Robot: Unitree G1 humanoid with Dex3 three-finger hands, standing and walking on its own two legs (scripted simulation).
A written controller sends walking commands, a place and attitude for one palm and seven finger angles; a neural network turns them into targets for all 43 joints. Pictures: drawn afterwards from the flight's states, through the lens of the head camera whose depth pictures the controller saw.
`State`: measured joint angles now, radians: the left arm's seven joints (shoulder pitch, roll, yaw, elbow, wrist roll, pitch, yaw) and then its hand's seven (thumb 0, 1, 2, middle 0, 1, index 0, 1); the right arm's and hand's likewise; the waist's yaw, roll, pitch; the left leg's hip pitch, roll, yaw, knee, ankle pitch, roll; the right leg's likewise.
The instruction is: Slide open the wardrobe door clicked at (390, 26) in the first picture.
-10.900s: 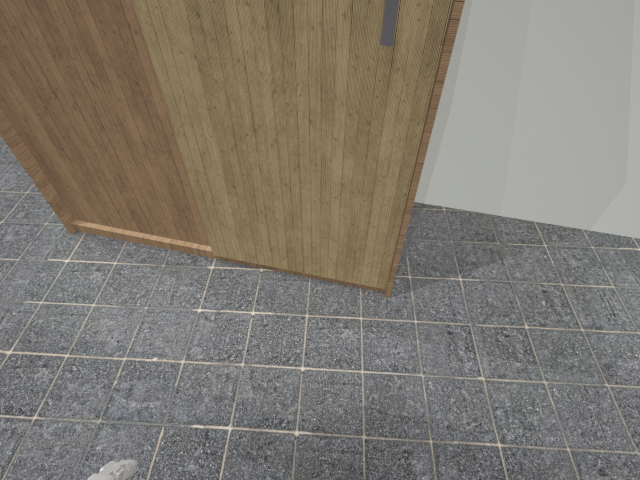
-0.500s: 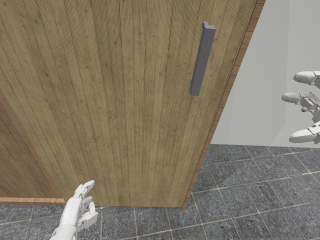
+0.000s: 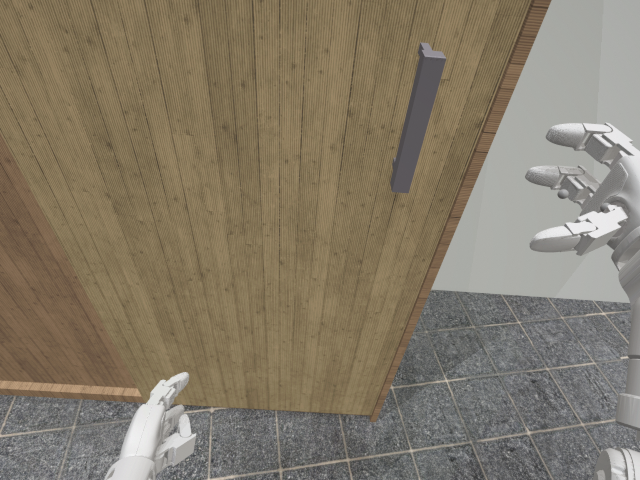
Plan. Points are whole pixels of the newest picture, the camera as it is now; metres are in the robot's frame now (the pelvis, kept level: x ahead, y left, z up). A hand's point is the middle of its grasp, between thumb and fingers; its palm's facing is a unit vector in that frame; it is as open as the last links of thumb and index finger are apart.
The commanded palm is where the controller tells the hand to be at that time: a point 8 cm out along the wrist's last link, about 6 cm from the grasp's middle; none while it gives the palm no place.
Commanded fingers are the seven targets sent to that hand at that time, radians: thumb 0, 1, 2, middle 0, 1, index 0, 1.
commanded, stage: move the hooked fingers beside the handle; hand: right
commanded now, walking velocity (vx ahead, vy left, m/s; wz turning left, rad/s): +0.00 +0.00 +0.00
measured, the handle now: (411, 121) +0.49 -0.09 +0.26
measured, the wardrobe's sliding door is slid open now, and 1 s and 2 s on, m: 0.00 0.00 0.00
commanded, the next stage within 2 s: feel for the door with the fingertips in 1.90 s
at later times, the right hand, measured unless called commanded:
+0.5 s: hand (511, 168) +0.39 -0.19 +0.26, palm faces +0.04 +1.00 -0.02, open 14.0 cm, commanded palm +0.36 -0.23 +0.26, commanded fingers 0.00 0.50 -0.30 0.30 1.20 0.30 1.20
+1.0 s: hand (467, 144) +0.43 -0.15 +0.26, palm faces +0.02 +1.00 +0.00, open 14.0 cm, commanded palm +0.40 -0.21 +0.26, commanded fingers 0.00 0.50 -0.30 0.30 1.20 0.30 1.20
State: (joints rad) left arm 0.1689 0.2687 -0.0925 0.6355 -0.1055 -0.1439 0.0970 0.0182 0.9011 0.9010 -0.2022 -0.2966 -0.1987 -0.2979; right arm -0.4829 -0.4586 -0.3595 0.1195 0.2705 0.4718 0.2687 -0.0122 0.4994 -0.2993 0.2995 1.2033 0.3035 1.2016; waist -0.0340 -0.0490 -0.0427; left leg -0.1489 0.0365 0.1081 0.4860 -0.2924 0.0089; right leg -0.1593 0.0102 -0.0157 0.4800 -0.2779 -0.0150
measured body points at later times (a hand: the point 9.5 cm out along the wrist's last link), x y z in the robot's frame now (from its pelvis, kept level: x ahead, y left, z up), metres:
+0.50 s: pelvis +0.00 +0.00 +0.00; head -0.03 +0.02 +0.45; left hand +0.17 +0.23 -0.08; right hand +0.38 -0.24 +0.26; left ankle -0.02 +0.11 -0.74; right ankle -0.01 -0.11 -0.74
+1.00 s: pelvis +0.00 +0.00 +0.00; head -0.02 +0.02 +0.45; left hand +0.13 +0.25 -0.10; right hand +0.42 -0.20 +0.26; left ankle -0.02 +0.11 -0.74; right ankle -0.01 -0.11 -0.74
